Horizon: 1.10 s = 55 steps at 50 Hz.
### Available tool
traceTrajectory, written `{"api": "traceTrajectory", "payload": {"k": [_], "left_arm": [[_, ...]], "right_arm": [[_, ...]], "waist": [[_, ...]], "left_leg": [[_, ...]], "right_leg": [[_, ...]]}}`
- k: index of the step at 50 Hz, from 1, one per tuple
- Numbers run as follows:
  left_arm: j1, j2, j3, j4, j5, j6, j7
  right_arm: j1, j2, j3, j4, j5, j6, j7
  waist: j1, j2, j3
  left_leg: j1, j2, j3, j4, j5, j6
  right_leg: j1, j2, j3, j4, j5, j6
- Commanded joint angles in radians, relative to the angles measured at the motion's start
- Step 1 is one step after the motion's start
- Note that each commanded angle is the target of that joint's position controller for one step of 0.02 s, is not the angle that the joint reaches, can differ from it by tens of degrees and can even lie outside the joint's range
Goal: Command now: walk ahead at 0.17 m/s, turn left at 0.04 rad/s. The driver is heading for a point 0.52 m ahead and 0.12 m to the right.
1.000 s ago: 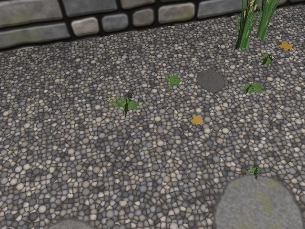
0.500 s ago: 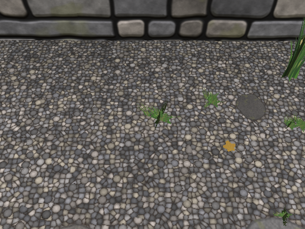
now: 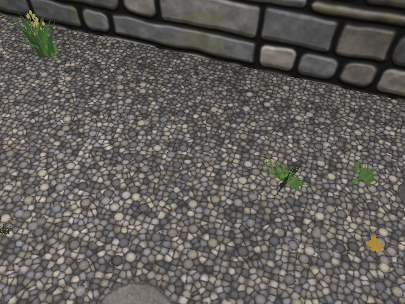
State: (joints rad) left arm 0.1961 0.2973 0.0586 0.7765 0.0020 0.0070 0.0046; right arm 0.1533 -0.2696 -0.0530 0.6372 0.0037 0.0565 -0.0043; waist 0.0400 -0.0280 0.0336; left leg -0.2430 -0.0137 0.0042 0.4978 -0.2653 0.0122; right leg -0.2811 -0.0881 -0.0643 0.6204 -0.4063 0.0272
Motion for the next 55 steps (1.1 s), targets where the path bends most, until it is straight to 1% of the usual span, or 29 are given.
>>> {"api": "traceTrajectory", "payload": {"k": [1,2,4,8,14,20,22,23,24,25,26,27,28,29,30,31,33,36,40,44,47,48,49,50,51,52,53,54,55], "left_arm": [[-0.096,0.154,0.030,-0.094,-0.021,-0.029,-0.007],[-0.100,0.162,0.041,-0.091,-0.033,-0.028,-0.008],[-0.056,0.147,0.047,-0.054,-0.031,-0.024,-0.003],[-0.024,0.087,0.042,-0.027,-0.034,-0.045,-0.008],[-0.079,0.048,0.020,-0.065,-0.022,-0.042,-0.028],[-0.160,0.047,0.006,-0.136,-0.026,-0.043,-0.059],[-0.124,0.070,0.016,-0.148,-0.026,-0.041,-0.062],[-0.025,0.096,0.034,-0.129,-0.027,-0.041,-0.061],[0.143,0.158,0.071,-0.081,-0.032,-0.037,-0.051],[0.315,0.253,0.107,-0.051,-0.042,-0.027,-0.030],[0.276,0.353,0.109,-0.074,-0.040,-0.041,-0.029],[0.269,0.248,0.080,-0.099,-0.033,-0.060,-0.036],[0.231,0.200,0.064,-0.090,-0.022,-0.073,-0.038],[0.173,0.173,0.054,-0.100,-0.022,-0.077,-0.037],[0.100,0.131,0.040,-0.113,-0.015,-0.074,-0.033],[0.056,0.102,0.027,-0.132,0.002,-0.075,-0.028],[0.037,0.100,0.024,-0.130,0.006,-0.087,-0.024],[0.065,0.116,0.025,-0.097,0.003,-0.102,-0.018],[0.076,0.117,0.017,-0.068,0.004,-0.099,-0.003],[0.143,0.136,0.019,-0.016,-0.003,-0.076,0.012],[0.122,0.145,0.025,-0.005,-0.004,-0.056,0.015],[0.105,0.149,0.027,-0.006,-0.005,-0.050,0.018],[0.085,0.141,0.023,-0.007,-0.007,-0.044,0.017],[0.131,0.105,0.008,-0.022,0.015,-0.050,0.014],[0.290,0.012,-0.022,-0.006,0.018,-0.058,0.000],[0.290,0.083,-0.010,0.038,-0.007,-0.056,-0.010],[0.193,0.142,0.007,0.009,-0.033,-0.048,-0.011],[0.111,0.132,0.005,-0.014,-0.030,-0.035,-0.003],[0.080,0.113,0.005,-0.019,-0.020,-0.016,0.005]], "right_arm": [[0.196,-0.229,-0.065,-0.012,-0.018,-0.040,-0.001],[0.162,-0.201,-0.056,0.003,-0.015,-0.061,-0.004],[0.107,-0.157,-0.042,0.012,-0.003,-0.089,-0.015],[0.118,-0.115,-0.038,0.032,-0.021,-0.132,-0.022],[0.132,-0.155,-0.057,0.075,-0.011,-0.140,-0.017],[0.175,-0.192,-0.078,0.121,0.018,-0.127,-0.007],[0.163,-0.217,-0.084,0.125,0.023,-0.117,-0.005],[0.140,-0.223,-0.084,0.122,0.025,-0.110,-0.006],[0.153,-0.197,-0.071,0.118,0.021,-0.107,-0.009],[0.165,-0.148,-0.047,0.095,-0.005,-0.114,-0.011],[0.227,-0.017,-0.005,0.031,-0.027,-0.142,-0.005],[0.107,-0.131,-0.025,0.034,0.020,-0.174,0.002],[0.044,-0.169,-0.035,0.009,0.049,-0.191,0.009],[0.038,-0.159,-0.030,0.016,0.030,-0.201,0.002],[0.057,-0.155,-0.034,0.036,0.007,-0.200,-0.002],[0.092,-0.152,-0.036,0.053,0.007,-0.188,0.003],[0.135,-0.130,-0.034,0.081,0.005,-0.159,0.011],[0.078,-0.108,-0.026,0.070,0.003,-0.133,0.009],[-0.041,-0.073,-0.010,0.041,-0.003,-0.150,0.022],[-0.124,-0.057,-0.001,0.011,-0.004,-0.167,0.051],[-0.056,-0.098,-0.016,0.025,-0.014,-0.171,0.062],[0.014,-0.122,-0.025,0.045,-0.020,-0.173,0.060],[0.114,-0.145,-0.035,0.074,-0.025,-0.178,0.053],[0.188,-0.210,-0.044,0.080,-0.043,-0.179,0.041],[0.210,-0.219,-0.037,0.087,-0.056,-0.166,0.032],[0.245,-0.125,-0.017,0.094,-0.030,-0.151,0.030],[0.160,-0.129,-0.016,0.078,-0.008,-0.138,0.028],[0.074,-0.102,-0.007,0.067,-0.003,-0.127,0.024],[0.006,-0.079,0.004,0.065,-0.006,-0.119,0.021]], "waist": [[-0.140,0.203,-0.081],[-0.117,0.211,-0.020],[-0.084,0.219,0.046],[-0.069,0.145,0.031],[-0.086,0.120,0.056],[-0.109,0.100,0.104],[-0.073,0.113,0.067],[-0.008,0.108,-0.001],[0.069,0.078,-0.114],[0.135,-0.060,-0.217],[0.018,-0.299,-0.329],[0.094,-0.133,-0.342],[0.083,-0.107,-0.208],[0.044,-0.025,-0.145],[0.002,-0.005,-0.103],[-0.030,-0.034,-0.091],[-0.051,-0.042,-0.082],[-0.040,-0.019,-0.020],[-0.001,-0.014,0.030],[0.032,-0.014,0.021],[-0.019,-0.046,-0.030],[-0.056,-0.057,-0.070],[-0.117,-0.034,-0.126],[-0.120,0.059,-0.267],[-0.057,0.270,-0.429],[-0.104,0.196,-0.541],[-0.110,0.129,-0.413],[-0.089,0.063,-0.284],[-0.058,0.046,-0.182]], "left_leg": [[0.274,0.379,-0.471,-0.293,-0.205,0.276],[0.237,0.341,-0.427,-0.324,-0.346,0.233],[0.211,0.292,-0.334,-0.372,-0.315,0.176],[0.239,0.273,-0.165,-0.399,-0.074,0.156],[0.218,0.299,-0.007,-0.419,0.071,0.167],[0.268,0.332,0.098,-0.371,0.126,0.140],[0.279,0.330,0.131,-0.264,0.370,0.122],[0.252,0.302,0.179,-0.104,0.590,0.096],[0.168,0.249,0.226,0.135,0.725,0.058],[-0.087,0.198,0.234,0.476,0.433,-0.005],[-0.449,-0.011,0.078,0.799,-0.332,-0.065],[-0.539,0.013,-0.102,0.880,-0.297,-0.041],[-0.608,0.057,-0.088,0.862,-0.199,-0.008],[-0.567,0.105,-0.086,0.788,-0.114,0.010],[-0.501,0.143,-0.082,0.704,-0.048,0.010],[-0.430,0.168,-0.085,0.672,0.001,0.011],[-0.384,0.172,-0.060,0.638,0.052,-0.007],[-0.446,0.173,-0.046,0.523,0.186,-0.038],[-0.379,0.123,0.003,0.217,0.424,-0.031],[-0.328,0.063,0.027,0.042,0.494,-0.010],[-0.285,0.024,0.014,-0.002,0.359,0.033],[-0.218,-0.002,0.024,-0.012,0.325,0.050],[-0.082,-0.013,0.040,-0.088,0.440,0.072],[0.221,0.132,-0.088,0.013,0.874,0.144],[0.564,0.413,-0.418,0.056,1.140,0.365],[0.597,0.428,-0.521,0.014,1.050,0.404],[0.476,0.384,-0.423,-0.038,0.838,0.354],[0.328,0.333,-0.346,-0.088,0.653,0.300],[0.164,0.303,-0.297,-0.144,0.506,0.269]], "right_leg": [[-0.406,0.018,0.065,0.372,-0.206,0.006],[-0.452,0.007,0.092,0.419,-0.129,-0.010],[-0.484,-0.003,0.127,0.431,0.014,-0.016],[-0.506,0.012,0.168,0.418,0.223,-0.005],[-0.460,-0.013,0.126,0.203,0.339,0.024],[-0.401,-0.013,0.045,0.052,0.262,-0.059],[-0.294,0.036,-0.012,0.029,0.185,-0.103],[-0.135,0.088,-0.051,-0.004,0.199,-0.129],[0.123,0.157,-0.072,-0.024,0.218,-0.163],[0.422,0.025,0.172,-0.059,0.170,-0.231],[0.631,-0.220,0.809,-0.263,-0.144,-0.418],[0.622,-0.252,0.890,-0.390,-0.193,-0.398],[0.534,-0.232,0.753,-0.383,-0.102,-0.356],[0.407,-0.189,0.635,-0.364,0.013,-0.325],[0.289,-0.154,0.515,-0.365,0.126,-0.299],[0.212,-0.127,0.444,-0.390,0.210,-0.287],[0.144,-0.111,0.346,-0.429,0.369,-0.292],[0.119,-0.090,0.219,-0.473,0.494,-0.274],[0.096,-0.029,0.080,-0.476,0.629,-0.203],[0.201,-0.058,0.080,-0.411,0.744,-0.180],[0.324,-0.094,0.119,-0.282,0.893,-0.175],[0.352,-0.088,0.126,-0.198,1.000,-0.165],[0.348,-0.041,0.097,-0.043,1.032,-0.134],[0.181,0.016,0.092,0.185,0.785,-0.091],[-0.145,0.156,0.099,0.584,-0.010,0.000],[-0.200,0.177,0.231,0.699,-0.295,0.016],[-0.256,0.121,0.241,0.714,-0.256,0.016],[-0.283,0.079,0.194,0.655,-0.208,0.020],[-0.258,0.044,0.177,0.556,-0.164,0.025]]}}
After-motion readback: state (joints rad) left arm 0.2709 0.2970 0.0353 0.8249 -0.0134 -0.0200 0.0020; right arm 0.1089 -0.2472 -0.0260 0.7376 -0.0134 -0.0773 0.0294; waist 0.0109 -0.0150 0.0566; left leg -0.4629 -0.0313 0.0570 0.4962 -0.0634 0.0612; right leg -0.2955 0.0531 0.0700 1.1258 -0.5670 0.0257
